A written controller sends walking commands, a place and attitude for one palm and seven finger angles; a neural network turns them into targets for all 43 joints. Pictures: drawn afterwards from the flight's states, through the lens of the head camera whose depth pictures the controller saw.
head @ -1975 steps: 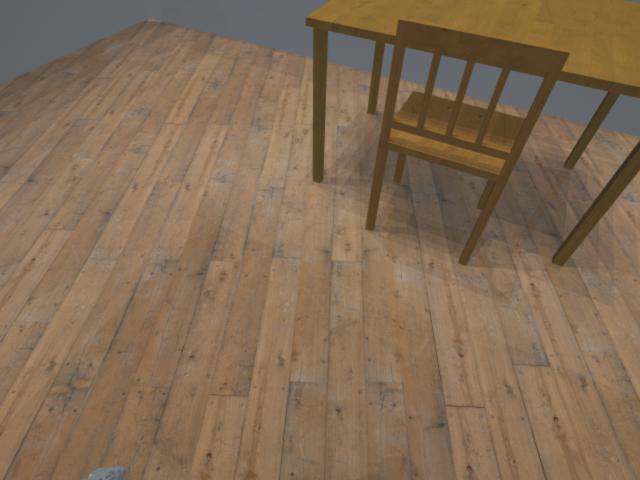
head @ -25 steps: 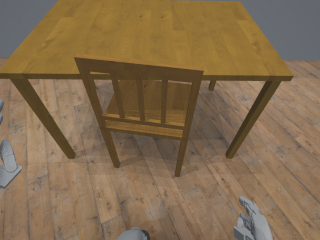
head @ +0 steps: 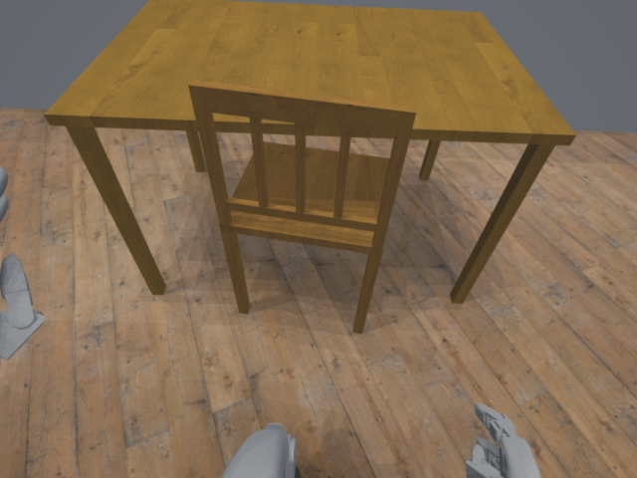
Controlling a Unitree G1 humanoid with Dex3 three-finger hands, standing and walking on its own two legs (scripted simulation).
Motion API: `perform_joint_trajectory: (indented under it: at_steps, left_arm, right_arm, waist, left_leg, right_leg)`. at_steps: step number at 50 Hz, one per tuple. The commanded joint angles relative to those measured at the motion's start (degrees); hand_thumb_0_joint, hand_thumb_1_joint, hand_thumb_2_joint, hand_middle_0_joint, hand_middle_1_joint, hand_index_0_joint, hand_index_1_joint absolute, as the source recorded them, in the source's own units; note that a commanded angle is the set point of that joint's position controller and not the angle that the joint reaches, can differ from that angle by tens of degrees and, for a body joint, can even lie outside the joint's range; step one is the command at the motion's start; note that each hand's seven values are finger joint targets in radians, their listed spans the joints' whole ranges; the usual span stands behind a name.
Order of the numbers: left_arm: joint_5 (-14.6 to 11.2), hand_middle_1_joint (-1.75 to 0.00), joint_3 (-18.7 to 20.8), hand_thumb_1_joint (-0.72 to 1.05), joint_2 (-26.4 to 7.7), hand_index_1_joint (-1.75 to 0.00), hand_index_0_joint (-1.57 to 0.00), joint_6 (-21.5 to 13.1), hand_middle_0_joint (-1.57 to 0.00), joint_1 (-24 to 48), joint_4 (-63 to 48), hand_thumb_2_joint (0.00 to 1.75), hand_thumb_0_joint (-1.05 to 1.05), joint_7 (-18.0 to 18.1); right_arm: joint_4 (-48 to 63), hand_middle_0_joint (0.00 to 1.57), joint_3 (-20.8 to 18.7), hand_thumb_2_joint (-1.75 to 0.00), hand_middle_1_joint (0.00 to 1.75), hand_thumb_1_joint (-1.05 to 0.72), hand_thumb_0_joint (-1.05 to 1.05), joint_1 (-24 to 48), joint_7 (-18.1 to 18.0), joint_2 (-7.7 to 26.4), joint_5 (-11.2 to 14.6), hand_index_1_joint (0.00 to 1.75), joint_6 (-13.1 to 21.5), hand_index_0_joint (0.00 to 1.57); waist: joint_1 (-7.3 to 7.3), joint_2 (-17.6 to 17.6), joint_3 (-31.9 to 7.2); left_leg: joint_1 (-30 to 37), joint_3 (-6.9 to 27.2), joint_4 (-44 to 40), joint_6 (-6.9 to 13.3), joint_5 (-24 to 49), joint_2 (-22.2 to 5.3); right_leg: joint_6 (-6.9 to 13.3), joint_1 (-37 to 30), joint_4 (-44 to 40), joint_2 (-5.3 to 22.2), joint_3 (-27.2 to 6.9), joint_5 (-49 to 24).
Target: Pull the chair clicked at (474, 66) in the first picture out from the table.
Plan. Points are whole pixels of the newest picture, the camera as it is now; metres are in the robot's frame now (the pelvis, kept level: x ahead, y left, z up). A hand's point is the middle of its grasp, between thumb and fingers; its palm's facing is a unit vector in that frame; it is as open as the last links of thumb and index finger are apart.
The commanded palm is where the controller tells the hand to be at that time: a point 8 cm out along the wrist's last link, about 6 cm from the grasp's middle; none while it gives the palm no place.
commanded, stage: stop stepping back and stand still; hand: left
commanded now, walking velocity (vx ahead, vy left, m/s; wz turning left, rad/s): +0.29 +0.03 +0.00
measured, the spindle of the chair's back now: (300, 170) +0.74 +0.10 -0.07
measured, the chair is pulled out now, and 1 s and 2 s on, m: -0.08 -0.08 -0.08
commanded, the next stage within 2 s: let the arm hang, fingers relaxed in 0.70 s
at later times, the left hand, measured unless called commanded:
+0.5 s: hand out of the picture +0.13 +0.29 +0.19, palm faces +0.36 -0.84 -0.41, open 7.4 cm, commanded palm +0.09 +0.32 +0.20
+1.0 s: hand out of the picture +0.10 +0.23 -0.11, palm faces -0.02 -0.96 -0.28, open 7.4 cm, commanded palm none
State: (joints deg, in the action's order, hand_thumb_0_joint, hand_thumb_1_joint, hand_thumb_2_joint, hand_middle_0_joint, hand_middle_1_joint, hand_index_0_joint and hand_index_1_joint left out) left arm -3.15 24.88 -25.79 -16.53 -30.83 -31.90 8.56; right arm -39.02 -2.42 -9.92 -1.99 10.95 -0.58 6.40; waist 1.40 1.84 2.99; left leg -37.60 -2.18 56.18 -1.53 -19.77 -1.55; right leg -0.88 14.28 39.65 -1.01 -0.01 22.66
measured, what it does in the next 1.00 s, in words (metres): steps on the spot: left foot, then right foot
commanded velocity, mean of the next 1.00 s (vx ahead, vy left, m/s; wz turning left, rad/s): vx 0.13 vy -0.05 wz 0.00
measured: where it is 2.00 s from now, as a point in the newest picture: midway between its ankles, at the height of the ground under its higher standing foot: outside the picture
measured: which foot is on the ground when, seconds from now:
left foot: up 0.00-0.08, down 0.10-0.36, up 0.38-0.54, down 0.56-1.00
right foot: down 0.00-0.12, up 0.14-0.34, down 0.36-0.56, up 0.58-0.82, down 0.84-1.00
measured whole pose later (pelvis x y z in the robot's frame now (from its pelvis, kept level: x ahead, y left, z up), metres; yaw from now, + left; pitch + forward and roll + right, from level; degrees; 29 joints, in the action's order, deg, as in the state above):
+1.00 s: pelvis -0.07 +0.04 +0.00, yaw -5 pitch +0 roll -1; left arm 2.2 5.5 -12.2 4.3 -15.9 31.5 0.8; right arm -47.1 -1.3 -13.0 0.9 11.7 -2.1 -0.5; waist -1.7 1.3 -1.3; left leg -22.3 -3.2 44.0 2.0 -21.4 -0.4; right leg -2.8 15.5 42.3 5.2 5.0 26.1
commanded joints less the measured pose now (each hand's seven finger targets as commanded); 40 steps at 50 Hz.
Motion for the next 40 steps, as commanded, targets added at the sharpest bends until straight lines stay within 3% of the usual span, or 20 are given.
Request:
perform_joint_trajectory:
  at_steps: [1, 3, 4, 5, 7, 11, 15, 17, 19, 20, 22, 25, 26, 27, 28, 30, 32, 34, 39, 40]
  left_arm:
    - [0.1, -0.30, 5.4, 0.90, -9.0, -0.30, -0.20, -0.5, -0.20, 6.8, -5.1, 0.90, 0.00, 0.6]
    - [0.7, -0.30, 4.3, 0.90, -7.6, -0.30, -0.20, -1.6, -0.20, 7.9, -6.8, 0.90, 0.00, 1.3]
    - [0.6, -0.30, 4.7, 0.90, -8.0, -0.30, -0.20, -2.4, -0.20, 8.9, -9.4, 0.90, 0.00, 1.6]
    - [0.6, -0.30, 5.3, 0.90, -9.3, -0.30, -0.20, -2.4, -0.20, 8.1, -9.8, 0.90, 0.00, 1.9]
    - [0.4, -0.30, 6.6, 0.90, -9.8, -0.30, -0.20, -1.9, -0.20, 8.3, -13.5, 0.90, 0.00, 1.6]
    - [0.5, -0.30, 5.3, 0.90, -7.3, -0.30, -0.20, 1.1, -0.20, -4.1, -14.9, 0.90, 0.00, 1.8]
    - [0.2, -0.30, 5.9, 0.90, -9.2, -0.30, -0.20, 3.1, -0.20, -6.2, -12.0, 0.90, 0.00, 2.0]
    - [0.4, -0.30, 6.1, 0.90, -10.4, -0.30, -0.20, 3.2, -0.20, -1.3, -10.8, 0.90, 0.00, 1.1]
    - [-0.4, -0.30, 8.0, 0.90, -13.1, -0.30, -0.20, 3.1, -0.20, 5.2, -10.5, 0.90, 0.00, 0.7]
    - [-0.4, -0.30, 7.0, 0.90, -11.2, -0.30, -0.20, 3.8, -0.20, 5.8, -6.8, 0.90, 0.00, 0.4]
    - [-0.4, -0.30, 4.1, 0.90, -7.9, -0.30, -0.20, 4.1, -0.20, 6.2, -2.5, 0.90, 0.00, 0.4]
    - [0.5, -0.30, 2.3, 0.90, -7.5, -0.30, -0.20, 2.5, -0.20, 11.7, -5.9, 0.90, 0.00, 1.1]
    - [0.6, -0.30, 2.2, 0.90, -7.7, -0.30, -0.20, 1.7, -0.20, 12.1, -8.0, 0.90, 0.00, 1.5]
    - [0.4, -0.30, 2.5, 0.90, -7.2, -0.30, -0.20, 0.9, -0.20, 11.2, -12.3, 0.90, 0.00, 1.8]
    - [1.2, -0.30, 4.0, 0.90, -8.8, -0.30, -0.20, -0.3, -0.20, 11.5, -16.6, 0.90, 0.00, 2.4]
    - [0.7, -0.30, 8.7, 0.90, -13.8, -0.30, -0.20, -0.3, -0.20, 5.9, -15.7, 0.90, 0.00, 1.8]
    - [0.8, -0.30, 8.3, 0.90, -11.6, -0.30, -0.20, 0.0, -0.20, 0.0, -16.6, 0.90, 0.00, 1.7]
    - [0.6, -0.30, 7.4, 0.90, -9.3, -0.30, -0.20, 0.7, -0.20, -4.1, -15.9, 0.90, 0.00, 1.9]
    - [0.6, -0.30, 6.2, 0.90, -7.6, -0.30, -0.20, 2.3, -0.20, -3.6, -7.1, 0.90, 0.00, 2.2]
    - [6.0, -0.30, -19.9, 0.90, 9.5, -0.30, -0.20, 11.4, -0.20, -2.2, 35.7, 0.90, 0.00, -5.9]
  right_arm:
    - [12.1, 0.20, -0.3, -0.90, 0.30, -0.90, 0.00, 5.9, -2.5, 5.8, 0.7, 0.30, 1.8, 0.20]
    - [11.2, 0.20, 0.1, -0.90, 0.30, -0.90, 0.00, 2.8, -2.7, 7.4, 0.5, 0.30, 2.9, 0.20]
    - [12.1, 0.20, -0.3, -0.90, 0.30, -0.90, 0.00, 2.5, -2.6, 9.0, 0.0, 0.30, 3.9, 0.20]
    - [12.9, 0.20, -0.4, -0.90, 0.30, -0.90, 0.00, 2.0, -2.7, 9.0, 0.0, 0.30, 4.8, 0.20]
    - [12.2, 0.20, -0.3, -0.90, 0.30, -0.90, 0.00, 3.2, -1.8, 7.2, -0.1, 0.30, 5.8, 0.20]
    - [12.9, 0.20, -0.1, -0.90, 0.30, -0.90, 0.00, 4.4, 0.4, 6.3, 0.4, 0.30, 5.2, 0.20]
    - [13.1, 0.20, 0.2, -0.90, 0.30, -0.90, 0.00, 2.6, -1.0, 6.2, 0.2, 0.30, 2.4, 0.20]
    - [12.0, 0.20, -0.3, -0.90, 0.30, -0.90, 0.00, 1.2, -1.9, 6.3, 0.2, 0.30, 0.9, 0.20]
    - [11.2, 0.20, -0.9, -0.90, 0.30, -0.90, 0.00, 0.2, -1.8, 7.4, 0.9, 0.30, 0.4, 0.20]
    - [11.0, 0.20, -1.5, -0.90, 0.30, -0.90, 0.00, -0.7, -1.7, 7.5, 1.7, 0.30, 0.2, 0.20]
    - [11.7, 0.20, -0.7, -0.90, 0.30, -0.90, 0.00, 2.1, -2.2, 7.4, 1.1, 0.30, -0.3, 0.20]
    - [11.4, 0.20, 0.3, -0.90, 0.30, -0.90, 0.00, 4.6, -3.4, 7.0, 1.1, 0.30, 1.0, 0.20]
    - [11.4, 0.20, 0.4, -0.90, 0.30, -0.90, 0.00, 3.0, -3.7, 8.0, 0.8, 0.30, 1.8, 0.20]
    - [12.5, 0.20, -0.1, -0.90, 0.30, -0.90, 0.00, 2.1, -3.5, 9.9, 0.8, 0.30, 2.9, 0.20]
    - [13.0, 0.20, 0.3, -0.90, 0.30, -0.90, 0.00, 0.9, -2.8, 8.3, 0.4, 0.30, 3.6, 0.20]
    - [12.3, 0.20, -0.1, -0.90, 0.30, -0.90, 0.00, 1.7, -1.4, 6.8, 0.4, 0.30, 4.6, 0.20]
    - [10.1, 0.20, 0.4, -0.90, 0.30, -0.90, 0.00, 2.3, -0.3, 5.7, 0.7, 0.30, 4.4, 0.20]
    - [9.5, 0.20, 0.7, -0.90, 0.30, -0.90, 0.00, 2.6, 0.2, 5.8, 0.4, 0.30, 4.0, 0.20]
    - [11.0, 0.20, -0.1, -0.90, 0.30, -0.90, 0.00, 1.2, -1.1, 7.0, 0.4, 0.30, 1.7, 0.20]
    - [-1.6, 0.20, -3.0, -0.90, 0.30, -0.90, 0.00, 3.1, 2.4, 10.2, 0.3, 0.30, 4.3, 0.20]
  waist:
    - [-3.19, -12.0, 0.0]
    - [-3.39, 1.2, -2.6]
    - [-2.58, 10.1, -4.2]
    - [-2.37, 10.7, -5.8]
    - [-3.22, 16.0, -7.7]
    - [-0.91, 13.2, -8.2]
    - [-1.30, 8.9, -7.9]
    - [-2.10, -2.7, -6.5]
    - [-2.38, -10.5, -8.9]
    - [-2.93, -13.2, -7.1]
    - [-3.51, -10.7, 4.1]
    - [-3.36, -4.0, 2.2]
    - [-3.50, 3.2, 1.4]
    - [-3.30, 18.0, -0.8]
    - [-3.36, 20.3, -3.8]
    - [-2.37, 8.8, -3.6]
    - [-2.00, 7.2, -3.4]
    - [-1.61, 13.4, -3.7]
    - [-2.25, 7.8, -4.5]
    - [-3.18, -2.0, -5.6]
  left_leg:
    - [18.5, 2.8, -10.3, 1.5, -3.1, -1.2]
    - [24.6, 1.5, -31.8, 2.5, 1.8, -0.8]
    - [25.9, 12.2, -36.7, 5.3, 3.7, -8.6]
    - [26.9, 20.6, -40.4, 7.8, 4.8, -15.1]
    - [18.0, 27.1, -51.1, 8.0, -27.2, -16.7]
    - [13.3, 11.6, -49.6, 5.3, -19.1, -11.4]
    - [13.9, 4.6, -42.5, 1.9, -14.6, -6.3]
    - [16.0, -3.4, -18.8, 0.9, -5.3, -0.1]
    - [12.1, -0.7, 10.4, 1.2, 1.7, 2.5]
    - [10.4, 3.4, 17.8, 1.1, -2.2, 2.3]
    - [9.3, 4.8, 7.0, 2.2, -2.1, -2.6]
    - [24.4, -0.8, -21.7, 3.7, -2.6, -2.0]
    - [28.3, 1.0, -30.1, 4.0, -5.9, -1.5]
    - [34.9, 20.8, -40.4, 8.0, -12.9, -11.9]
    - [34.9, 34.0, -44.8, 12.4, -11.2, -19.4]
    - [23.9, 37.3, -47.6, 13.6, -17.6, -20.7]
    - [20.9, 23.4, -44.8, 12.8, -8.8, -17.3]
    - [16.0, 12.3, -44.3, 9.3, -7.2, -13.4]
    - [8.5, 4.5, -39.2, 5.7, -14.2, -9.0]
    - [13.8, 1.6, -20.4, 3.4, -1.7, -4.8]
  right_leg:
    - [7.6, 13.4, -17.8, 11.5, -10.7, -14.2]
    - [4.1, 8.5, -11.4, 6.7, -8.1, -9.5]
    - [1.3, 9.3, -6.4, 2.0, -5.4, -3.0]
    - [-0.1, 9.4, -0.3, -0.9, -2.4, 2.3]
    - [-0.5, 6.0, 13.1, -2.8, -4.0, 6.9]
    - [1.2, -4.0, 6.3, -2.7, 2.2, 4.9]
    - [3.3, -14.0, -16.2, -3.6, 6.2, 3.3]
    - [7.8, -6.9, -25.8, 4.1, -2.3, 0.1]
    - [15.4, 1.9, -26.1, 16.5, -13.9, -4.5]
    - [15.9, 10.0, -27.9, 18.0, -18.8, 7.8]
    - [14.1, 14.0, -28.4, 16.7, -16.5, 12.5]
    - [9.9, 13.4, -19.2, 11.6, -7.4, 14.0]
    - [8.0, 13.3, -10.5, 7.1, -4.0, 13.0]
    - [4.2, 20.4, 4.0, 0.4, 0.0, 11.3]
    - [2.2, 22.1, 18.2, -3.6, 1.1, 11.9]
    - [2.1, 19.3, 26.2, 0.9, -5.3, 5.6]
    - [1.6, 15.1, 20.8, 3.3, -3.8, 0.0]
    - [1.5, 5.6, 9.2, 2.6, 1.3, -1.7]
    - [1.7, -13.4, -9.6, -1.4, 7.6, -0.7]
    - [2.0, -4.4, -14.5, 7.4, 1.0, -14.1]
